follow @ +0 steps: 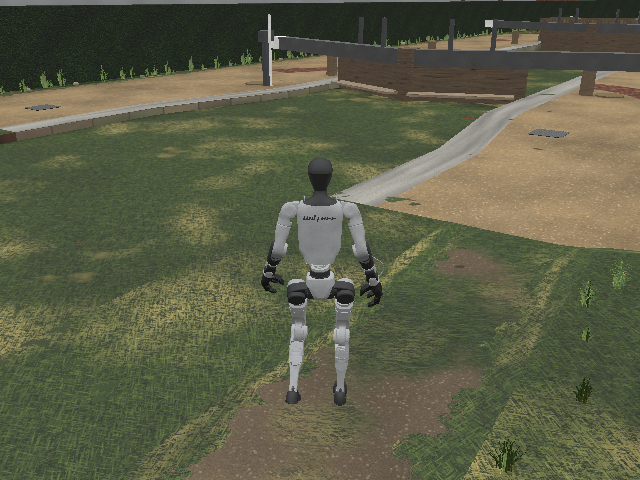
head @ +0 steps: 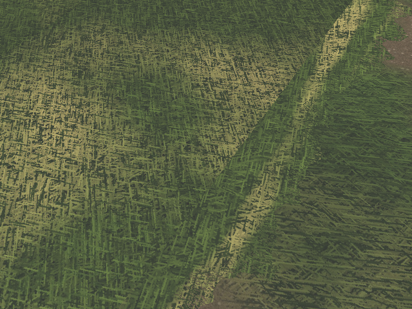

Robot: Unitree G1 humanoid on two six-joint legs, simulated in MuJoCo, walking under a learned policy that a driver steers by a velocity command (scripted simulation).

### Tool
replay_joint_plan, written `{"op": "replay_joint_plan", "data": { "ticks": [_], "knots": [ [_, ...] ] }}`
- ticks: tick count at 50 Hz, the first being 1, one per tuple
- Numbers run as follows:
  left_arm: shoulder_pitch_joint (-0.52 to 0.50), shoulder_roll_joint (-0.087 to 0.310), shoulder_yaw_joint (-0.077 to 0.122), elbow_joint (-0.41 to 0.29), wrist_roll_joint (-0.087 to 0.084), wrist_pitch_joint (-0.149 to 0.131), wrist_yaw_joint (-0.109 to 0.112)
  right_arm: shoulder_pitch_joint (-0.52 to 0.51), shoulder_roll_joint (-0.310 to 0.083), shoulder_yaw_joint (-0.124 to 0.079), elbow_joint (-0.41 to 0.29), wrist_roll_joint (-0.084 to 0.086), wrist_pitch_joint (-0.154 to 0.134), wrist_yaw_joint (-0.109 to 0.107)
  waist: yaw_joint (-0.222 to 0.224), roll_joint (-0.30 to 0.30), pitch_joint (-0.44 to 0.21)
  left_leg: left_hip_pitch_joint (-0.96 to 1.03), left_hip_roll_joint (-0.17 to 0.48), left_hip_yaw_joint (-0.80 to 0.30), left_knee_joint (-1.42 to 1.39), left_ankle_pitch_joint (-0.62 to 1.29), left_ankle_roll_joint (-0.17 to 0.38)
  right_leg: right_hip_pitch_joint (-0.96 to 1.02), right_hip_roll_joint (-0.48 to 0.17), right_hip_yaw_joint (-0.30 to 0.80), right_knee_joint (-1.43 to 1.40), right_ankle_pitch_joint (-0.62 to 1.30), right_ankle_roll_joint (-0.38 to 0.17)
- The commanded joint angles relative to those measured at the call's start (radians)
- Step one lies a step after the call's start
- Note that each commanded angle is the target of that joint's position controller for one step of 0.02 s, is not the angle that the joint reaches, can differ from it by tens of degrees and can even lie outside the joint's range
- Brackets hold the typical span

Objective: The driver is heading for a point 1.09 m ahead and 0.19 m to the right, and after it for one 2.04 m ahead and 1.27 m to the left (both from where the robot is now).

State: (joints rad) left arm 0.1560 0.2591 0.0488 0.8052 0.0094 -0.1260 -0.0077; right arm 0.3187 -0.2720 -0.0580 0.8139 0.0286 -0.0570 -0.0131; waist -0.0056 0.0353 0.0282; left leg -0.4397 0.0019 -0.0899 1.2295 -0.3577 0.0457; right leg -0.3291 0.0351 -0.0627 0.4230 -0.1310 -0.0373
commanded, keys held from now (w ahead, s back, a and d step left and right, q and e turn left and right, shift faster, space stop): w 0.24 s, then w+e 0.76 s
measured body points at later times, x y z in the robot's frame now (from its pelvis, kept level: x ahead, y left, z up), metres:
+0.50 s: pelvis +0.26 +0.08 +0.00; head +0.29 +0.09 +0.45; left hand +0.32 +0.35 -0.14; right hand +0.39 -0.19 -0.09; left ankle +0.30 +0.17 -0.74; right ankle +0.20 -0.08 -0.64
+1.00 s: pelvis +0.52 +0.00 -0.01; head +0.56 -0.02 +0.43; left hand +0.75 +0.20 -0.11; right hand +0.51 -0.29 -0.14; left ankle +0.41 +0.19 -0.63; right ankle +0.57 -0.08 -0.74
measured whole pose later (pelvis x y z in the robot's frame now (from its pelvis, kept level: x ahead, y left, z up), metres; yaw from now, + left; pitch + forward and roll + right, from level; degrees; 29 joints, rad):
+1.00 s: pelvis +0.52 +0.00 -0.01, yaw -18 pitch +2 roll +1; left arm 0.15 0.28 0.08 0.73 -0.02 -0.05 -0.05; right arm 0.26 -0.27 -0.06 0.82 0.02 -0.11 -0.01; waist -0.01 0.00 0.06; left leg -0.30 0.06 0.00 1.23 -0.45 0.00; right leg -0.44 0.07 -0.04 0.61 -0.20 -0.11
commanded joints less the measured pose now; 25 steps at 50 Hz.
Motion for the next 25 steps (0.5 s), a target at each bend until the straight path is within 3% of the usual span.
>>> {"op": "replay_joint_plan", "data": {
  "ticks": [1,4,6,9,13,15,16,17,18,19,20,21,22,23,25],
  "knots": [
    [0.055,0.079,0.020,-0.007,0.001,-0.014,-0.010,0.046,-0.022,-0.009,-0.069,0.003,-0.001,0.004,-0.004,-0.101,-0.051,-0.164,0.107,-0.034,-0.023,0.047,0.003,0.159,-0.273,0.289,-0.269,0.012,-0.186],
    [0.079,0.123,0.034,0.025,-0.011,-0.022,-0.015,-0.040,-0.013,0.002,-0.110,-0.015,0.002,0.003,-0.003,-0.077,-0.010,-0.226,0.127,-0.023,-0.179,0.114,-0.008,0.151,-0.290,0.225,-0.316,0.092,-0.218],
    [0.088,0.144,0.038,0.033,-0.016,-0.015,-0.011,-0.099,-0.017,0.009,-0.130,-0.022,-0.009,0.012,0.007,-0.070,-0.010,-0.237,0.139,0.003,-0.304,0.223,-0.013,0.175,-0.277,0.173,-0.321,0.129,-0.210],
    [0.118,0.166,0.039,0.047,-0.026,0.002,-0.008,-0.207,-0.012,0.019,-0.155,-0.017,-0.024,0.027,0.045,-0.082,0.006,-0.170,0.112,0.066,-0.491,0.343,-0.019,0.164,-0.239,0.090,-0.301,0.150,-0.174],
    [0.201,0.188,0.038,0.084,-0.042,0.024,-0.010,-0.320,-0.038,0.016,-0.205,-0.005,-0.029,0.042,0.079,-0.106,0.028,-0.139,0.084,0.090,-0.619,0.299,-0.006,0.244,-0.284,0.114,-0.257,0.100,-0.149],
    [0.204,0.200,0.038,0.094,-0.046,0.039,-0.008,-0.300,-0.064,0.005,-0.212,-0.006,-0.037,0.047,0.045,-0.119,0.023,-0.069,0.057,0.101,-0.684,0.242,0.016,0.271,-0.305,0.143,-0.197,0.131,-0.133],
    [0.186,0.206,0.036,0.092,-0.046,0.045,-0.006,-0.225,-0.087,-0.009,-0.192,-0.010,-0.041,0.045,-0.008,-0.118,-0.012,0.051,0.027,0.122,-0.728,0.245,0.029,0.258,-0.285,0.129,-0.112,0.232,-0.113],
    [0.187,0.181,0.026,0.090,-0.040,0.047,-0.004,-0.074,-0.139,-0.039,-0.146,-0.015,-0.042,0.036,-0.077,-0.095,-0.102,0.267,0.015,0.122,-0.741,0.251,0.053,0.203,-0.230,0.088,0.072,0.332,-0.084],
    [0.176,0.115,-0.001,0.056,-0.014,0.040,-0.004,0.121,-0.231,-0.068,-0.117,-0.032,-0.039,0.020,-0.154,0.027,-0.261,0.563,0.220,-0.092,-0.733,0.259,0.119,0.005,-0.159,0.028,0.409,0.115,-0.033],
    [0.285,-0.003,-0.033,0.041,-0.024,0.020,-0.006,0.163,-0.304,-0.078,-0.111,-0.045,-0.030,0.019,-0.094,0.283,-0.373,0.813,0.444,-0.524,-0.857,0.114,0.254,-0.349,-0.008,0.050,0.739,-0.422,0.014],
    [0.248,0.112,-0.003,0.059,-0.052,0.010,-0.005,0.167,-0.201,-0.055,-0.109,-0.041,-0.036,0.024,-0.125,0.159,-0.339,0.746,0.429,-0.574,-0.917,0.035,0.241,-0.436,-0.042,0.184,0.874,-0.431,0.006],
    [0.184,0.149,0.012,0.036,-0.069,0.009,-0.004,0.099,-0.152,-0.038,-0.113,-0.032,-0.042,0.026,-0.101,0.130,-0.218,0.640,0.400,-0.413,-0.924,0.077,0.201,-0.482,-0.085,0.182,0.890,-0.339,-0.008],
    [0.149,0.139,0.014,0.032,-0.058,0.017,0.003,0.017,-0.112,-0.025,-0.119,-0.028,-0.046,0.030,-0.066,0.078,-0.160,0.523,0.353,-0.292,-0.950,0.147,0.175,-0.446,-0.129,0.164,0.854,-0.250,-0.003],
    [0.134,0.129,0.020,0.032,-0.043,0.029,0.007,-0.041,-0.076,-0.017,-0.120,-0.028,-0.051,0.035,-0.037,0.075,-0.104,0.429,0.309,-0.194,-0.989,0.193,0.156,-0.412,-0.154,0.165,0.802,-0.186,0.002],
    [0.164,0.091,0.021,0.039,-0.044,0.058,0.003,-0.082,-0.053,-0.017,-0.104,-0.038,-0.066,0.036,0.007,0.084,-0.071,0.326,0.271,-0.072,-1.050,0.286,0.140,-0.321,-0.173,0.166,0.767,-0.108,0.010]
  ]
}}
